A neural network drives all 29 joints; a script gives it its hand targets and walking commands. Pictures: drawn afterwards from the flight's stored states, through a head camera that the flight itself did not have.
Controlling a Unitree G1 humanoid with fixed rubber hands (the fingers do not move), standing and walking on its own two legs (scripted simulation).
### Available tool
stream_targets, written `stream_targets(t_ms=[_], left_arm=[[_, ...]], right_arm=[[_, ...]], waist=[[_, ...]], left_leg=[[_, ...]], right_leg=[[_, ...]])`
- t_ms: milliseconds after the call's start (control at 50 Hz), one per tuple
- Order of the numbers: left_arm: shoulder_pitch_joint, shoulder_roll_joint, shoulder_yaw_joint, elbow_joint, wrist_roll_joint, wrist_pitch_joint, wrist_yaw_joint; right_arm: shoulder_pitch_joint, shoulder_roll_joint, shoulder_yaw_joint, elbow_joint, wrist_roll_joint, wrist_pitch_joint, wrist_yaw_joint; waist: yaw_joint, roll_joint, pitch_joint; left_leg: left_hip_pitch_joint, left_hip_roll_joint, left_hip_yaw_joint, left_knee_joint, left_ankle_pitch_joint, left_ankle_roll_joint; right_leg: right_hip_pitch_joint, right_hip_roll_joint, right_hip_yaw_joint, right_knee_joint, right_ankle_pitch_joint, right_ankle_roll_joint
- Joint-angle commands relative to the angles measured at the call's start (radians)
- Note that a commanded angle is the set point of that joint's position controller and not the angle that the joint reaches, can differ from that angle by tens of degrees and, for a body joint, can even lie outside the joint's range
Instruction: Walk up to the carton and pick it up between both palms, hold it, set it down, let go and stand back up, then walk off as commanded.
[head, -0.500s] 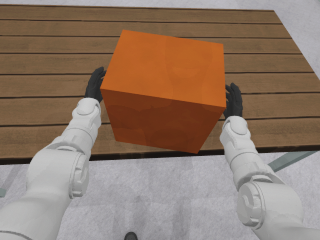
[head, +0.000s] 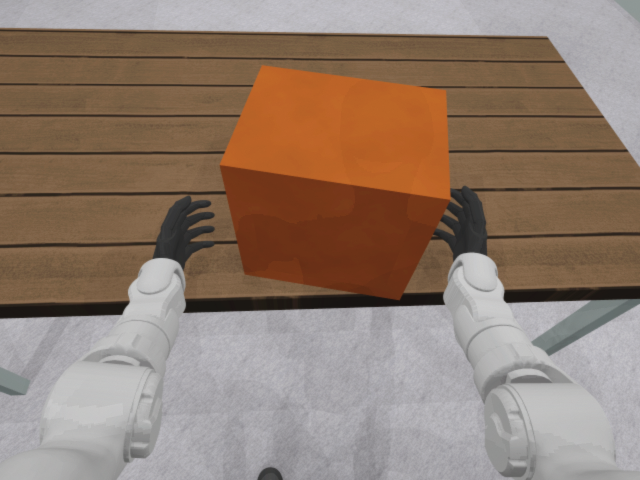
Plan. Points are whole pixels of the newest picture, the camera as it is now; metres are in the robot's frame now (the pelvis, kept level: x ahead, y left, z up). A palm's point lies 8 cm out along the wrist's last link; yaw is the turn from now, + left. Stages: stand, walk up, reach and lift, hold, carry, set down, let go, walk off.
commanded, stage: set down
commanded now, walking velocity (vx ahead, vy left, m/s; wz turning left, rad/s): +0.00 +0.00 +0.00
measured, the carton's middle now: (335, 191) +0.51 -0.01 +0.02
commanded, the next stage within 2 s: none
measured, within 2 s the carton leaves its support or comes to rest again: neither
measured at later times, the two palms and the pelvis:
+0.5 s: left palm (129, 306) +0.32 +0.24 +0.01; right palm (476, 298) +0.33 -0.18 +0.02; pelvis -0.01 +0.00 +0.01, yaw +0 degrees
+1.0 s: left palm (101, 378) +0.24 +0.26 +0.00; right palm (488, 356) +0.27 -0.18 +0.01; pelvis +0.00 +0.00 +0.01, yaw +1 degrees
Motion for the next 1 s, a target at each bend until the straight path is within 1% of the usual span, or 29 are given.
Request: stream_targets(t_ms=[0,20,60,120,140,180,220,240,300,320,360,420,460,520,600,620,640,660,720,740,760,800,820,860,880,920,940,960,980], left_arm=[[-0.365,0.263,-0.033,-0.306,-0.04,-0.082,-0.004],[-0.369,0.262,-0.044,-0.298,-0.051,-0.083,-0.005],[-0.315,0.263,-0.044,-0.329,-0.049,-0.074,-0.008],[-0.363,0.288,-0.073,-0.302,-0.087,-0.079,-0.008],[-0.224,0.272,-0.06,-0.332,-0.067,-0.072,-0.011],[-0.286,0.286,-0.075,-0.328,-0.082,-0.067,-0.013],[-0.208,0.281,-0.066,-0.331,-0.079,-0.052,-0.022],[-0.174,0.28,-0.056,-0.353,-0.071,-0.047,-0.029],[-0.186,0.293,-0.058,-0.399,-0.073,-0.041,-0.039],[-0.121,0.306,-0.045,-0.418,-0.073,-0.04,-0.041],[-0.098,0.306,-0.043,-0.501,-0.063,-0.039,-0.041],[0.003,0.311,-0.03,-0.58,-0.067,-0.035,-0.046],[-0.011,0.321,-0.042,-0.601,-0.088,-0.03,-0.05],[0.066,0.327,-0.046,-0.67,-0.103,-0.025,-0.053],[0.078,0.343,-0.068,-0.679,-0.137,-0.011,-0.062],[0.189,0.328,-0.06,-0.714,-0.129,-0.009,-0.063],[0.214,0.338,-0.044,-0.746,-0.121,-0.008,-0.069],[0.231,0.337,-0.051,-0.742,-0.124,-0.002,-0.075],[0.302,0.339,-0.02,-0.827,-0.096,0.01,-0.079],[0.275,0.349,-0.028,-0.811,-0.105,0.016,-0.082],[0.307,0.349,-0.03,-0.823,-0.115,0.018,-0.081],[0.436,0.332,-0.009,-0.9,-0.098,0.026,-0.087],[0.432,0.335,-0.007,-0.922,-0.096,0.03,-0.086],[0.403,0.343,-0.019,-0.926,-0.113,0.039,-0.084],[0.519,0.335,0.001,-0.962,-0.099,0.043,-0.086],[0.522,0.335,-0.011,-0.975,-0.116,0.049,-0.092],[0.604,0.331,0.006,-1.03,-0.098,0.056,-0.092],[0.474,0.344,-0.013,-0.988,-0.114,0.06,-0.089],[0.591,0.342,-0.003,-1.027,-0.11,0.055,-0.084]], right_arm=[[-0.249,-0.173,0.147,-0.251,0.118,-0.05,-0.013],[-0.261,-0.177,0.142,-0.263,0.117,-0.046,-0.013],[-0.216,-0.177,0.149,-0.284,0.131,-0.048,-0.016],[-0.267,-0.17,0.137,-0.32,0.126,-0.031,-0.02],[-0.145,-0.159,0.168,-0.351,0.135,-0.047,-0.022],[-0.203,-0.162,0.156,-0.347,0.141,-0.038,-0.022],[-0.129,-0.155,0.175,-0.354,0.143,-0.033,-0.026],[-0.098,-0.137,0.197,-0.365,0.154,-0.036,-0.028],[-0.098,-0.134,0.18,-0.395,0.138,-0.027,-0.037],[-0.022,-0.117,0.195,-0.413,0.142,-0.027,-0.04],[0.018,-0.116,0.184,-0.443,0.136,-0.035,-0.043],[0.103,-0.092,0.198,-0.521,0.135,-0.037,-0.043],[0.085,-0.101,0.189,-0.552,0.124,-0.025,-0.043],[0.166,-0.074,0.203,-0.624,0.112,-0.02,-0.042],[0.175,-0.072,0.201,-0.67,0.093,0.007,-0.043],[0.263,-0.065,0.218,-0.683,0.097,0.004,-0.039],[0.293,-0.055,0.235,-0.72,0.095,-0.001,-0.046],[0.306,-0.058,0.224,-0.716,0.094,0.002,-0.049],[0.391,-0.046,0.243,-0.75,0.09,-0.003,-0.047],[0.369,-0.048,0.236,-0.745,0.082,0.006,-0.049],[0.386,-0.051,0.231,-0.781,0.079,0.007,-0.051],[0.506,-0.042,0.248,-0.822,0.082,-0.008,-0.05],[0.512,-0.04,0.245,-0.834,0.077,-0.01,-0.051],[0.471,-0.045,0.22,-0.878,0.065,0.002,-0.049],[0.588,-0.028,0.247,-0.9,0.063,-0.005,-0.048],[0.582,-0.036,0.238,-0.925,0.055,0.004,-0.051],[0.671,-0.02,0.26,-0.952,0.062,-0.001,-0.049],[0.54,-0.049,0.219,-0.943,0.04,0.016,-0.048],[0.647,-0.031,0.235,-0.97,0.04,0.015,-0.045]], waist=[[0.005,0.065,-0.626],[0.002,0.065,-0.596],[0.018,0.079,-0.577],[-0.002,0.064,-0.535],[0.026,0.056,-0.501],[0.02,0.066,-0.497],[0.026,0.044,-0.435],[0.046,0.058,-0.418],[0.033,0.052,-0.375],[0.039,0.047,-0.364],[0.044,0.079,-0.359],[0.053,0.073,-0.337],[0.043,0.068,-0.321],[0.057,0.068,-0.28],[0.045,0.059,-0.215],[0.059,0.052,-0.185],[0.068,0.044,-0.214],[0.056,0.046,-0.18],[0.081,0.067,-0.175],[0.072,0.074,-0.159],[0.068,0.053,-0.138],[0.089,0.051,-0.127],[0.087,0.064,-0.13],[0.074,0.049,-0.113],[0.091,0.034,-0.086],[0.084,0.024,-0.048],[0.109,0.043,-0.042],[0.086,0.04,-0.038],[0.1,0.026,-0.011]], left_leg=[[0.661,-0.041,-0.073,0.098,0.218,-0.05],[0.648,-0.04,-0.074,0.092,0.181,-0.047],[0.679,-0.037,-0.08,0.088,0.196,-0.056],[0.615,-0.038,-0.092,0.075,0.06,-0.044],[0.656,-0.037,-0.092,0.069,0.096,-0.045],[0.647,-0.032,-0.097,0.071,0.078,-0.05],[0.667,-0.034,-0.102,0.056,0.066,-0.046],[0.679,-0.035,-0.098,0.05,0.081,-0.044],[0.687,-0.031,-0.11,0.037,0.036,-0.049],[0.697,-0.037,-0.109,0.033,0.024,-0.043],[0.727,-0.035,-0.114,0.025,0.046,-0.056],[0.738,-0.042,-0.107,0.029,0.09,-0.057],[0.724,-0.042,-0.108,0.027,0.09,-0.056],[0.725,-0.043,-0.106,0.012,0.055,-0.055],[0.686,-0.045,-0.099,0.008,0.016,-0.046],[0.708,-0.044,-0.097,0.003,0.051,-0.047],[0.732,-0.046,-0.096,0.0,0.07,-0.047],[0.724,-0.049,-0.091,0.005,0.089,-0.049],[0.758,-0.045,-0.093,0.008,0.153,-0.056],[0.735,-0.045,-0.091,0.009,0.128,-0.057],[0.73,-0.042,-0.093,0.001,0.108,-0.056],[0.779,-0.045,-0.09,-0.002,0.183,-0.059],[0.777,-0.048,-0.086,0.003,0.193,-0.063],[0.743,-0.047,-0.087,-0.001,0.149,-0.056],[0.774,-0.046,-0.086,-0.008,0.172,-0.053],[0.753,-0.048,-0.077,-0.019,0.139,-0.045],[0.782,-0.048,-0.082,-0.021,0.177,-0.049],[0.73,-0.046,-0.074,-0.017,0.12,-0.047],[0.754,-0.047,-0.079,-0.032,0.094,-0.04]], right_leg=[[0.09,0.042,-0.116,0.034,0.197,0.005],[0.09,0.037,-0.112,0.03,0.164,0.004],[0.097,0.036,-0.119,0.026,0.16,-0.002],[0.084,0.025,-0.113,0.02,0.054,0.002],[0.118,0.025,-0.111,0.011,0.096,0.001],[0.1,0.026,-0.115,0.016,0.07,-0.004],[0.136,0.02,-0.113,0.001,0.067,-0.002],[0.156,0.015,-0.105,-0.008,0.07,-0.007],[0.164,0.014,-0.109,-0.02,0.03,-0.006],[0.189,0.008,-0.099,-0.033,0.032,-0.005],[0.203,0.011,-0.103,-0.041,0.05,-0.015],[0.242,0.007,-0.094,-0.046,0.07,-0.018],[0.238,0.004,-0.092,-0.042,0.065,-0.025],[0.253,-0.002,-0.081,-0.056,0.032,-0.03],[0.244,-0.011,-0.072,-0.052,-0.006,-0.038],[0.263,-0.009,-0.074,-0.056,0.019,-0.04],[0.293,-0.011,-0.066,-0.062,0.042,-0.034],[0.295,-0.009,-0.067,-0.06,0.054,-0.038],[0.315,-0.009,-0.066,-0.062,0.094,-0.042],[0.298,-0.012,-0.059,-0.064,0.064,-0.043],[0.302,-0.014,-0.059,-0.068,0.051,-0.045],[0.348,-0.01,-0.062,-0.074,0.118,-0.045],[0.346,-0.012,-0.056,-0.08,0.114,-0.048],[0.314,-0.014,-0.059,-0.079,0.062,-0.05],[0.346,-0.018,-0.055,-0.085,0.094,-0.047],[0.341,-0.021,-0.049,-0.093,0.057,-0.053],[0.365,-0.022,-0.044,-0.096,0.09,-0.056],[0.321,-0.022,-0.045,-0.086,0.02,-0.058],[0.34,-0.026,-0.041,-0.1,0.009,-0.058]])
